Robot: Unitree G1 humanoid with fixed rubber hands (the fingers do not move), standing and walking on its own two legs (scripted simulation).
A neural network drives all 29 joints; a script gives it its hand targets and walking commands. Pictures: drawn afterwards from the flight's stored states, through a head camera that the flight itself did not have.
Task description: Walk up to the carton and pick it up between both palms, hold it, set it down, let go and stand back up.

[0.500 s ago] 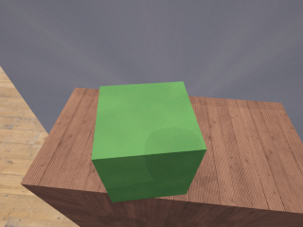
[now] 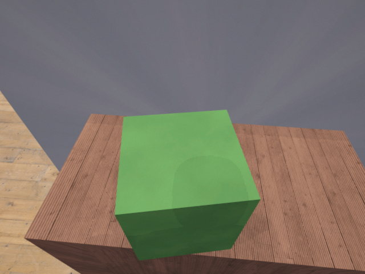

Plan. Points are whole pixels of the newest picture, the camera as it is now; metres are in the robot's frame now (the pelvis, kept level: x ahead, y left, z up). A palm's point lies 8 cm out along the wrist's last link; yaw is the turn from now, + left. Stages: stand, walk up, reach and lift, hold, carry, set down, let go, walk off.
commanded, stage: walk up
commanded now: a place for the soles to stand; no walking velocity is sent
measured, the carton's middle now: (181, 187) +0.29 +0.02 +0.05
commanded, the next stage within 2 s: none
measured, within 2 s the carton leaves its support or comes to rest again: neither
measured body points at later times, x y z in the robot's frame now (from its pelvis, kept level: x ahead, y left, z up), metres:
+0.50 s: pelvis +0.01 +0.01 +0.00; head +0.01 +0.01 +0.45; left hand +0.07 +0.26 -0.13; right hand +0.08 -0.25 -0.12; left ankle -0.04 +0.11 -0.74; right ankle +0.03 -0.09 -0.74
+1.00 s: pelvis -0.12 +0.10 -0.02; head -0.08 +0.13 +0.42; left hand +0.00 +0.39 -0.15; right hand -0.03 -0.17 -0.13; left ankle -0.11 +0.23 -0.74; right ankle -0.02 -0.07 -0.69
